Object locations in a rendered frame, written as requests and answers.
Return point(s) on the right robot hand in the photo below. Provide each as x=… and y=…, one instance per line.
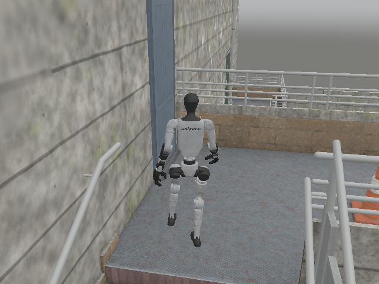
x=213, y=161

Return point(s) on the left robot forearm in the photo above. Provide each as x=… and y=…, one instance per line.
x=162, y=159

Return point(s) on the left robot hand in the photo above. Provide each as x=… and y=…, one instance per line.
x=156, y=176

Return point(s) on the robot foot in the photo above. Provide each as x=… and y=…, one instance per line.
x=171, y=220
x=197, y=242

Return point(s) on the right robot forearm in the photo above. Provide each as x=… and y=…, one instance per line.
x=214, y=153

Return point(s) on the left robot foot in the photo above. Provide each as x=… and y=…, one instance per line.
x=171, y=220

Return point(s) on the left robot upper arm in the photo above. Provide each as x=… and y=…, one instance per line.
x=170, y=134

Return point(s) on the right robot foot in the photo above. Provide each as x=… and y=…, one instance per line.
x=197, y=242

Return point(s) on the right robot upper arm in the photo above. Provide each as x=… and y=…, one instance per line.
x=208, y=124

